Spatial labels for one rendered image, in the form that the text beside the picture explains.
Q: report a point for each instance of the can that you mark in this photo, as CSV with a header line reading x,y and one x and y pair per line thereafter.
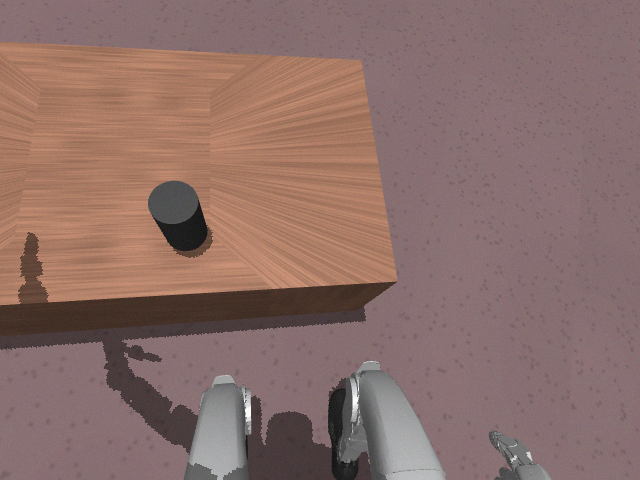
x,y
176,209

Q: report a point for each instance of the right robot foot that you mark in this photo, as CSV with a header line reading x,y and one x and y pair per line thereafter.
x,y
340,470

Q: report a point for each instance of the right robot hand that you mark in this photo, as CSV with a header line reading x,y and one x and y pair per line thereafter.
x,y
519,459

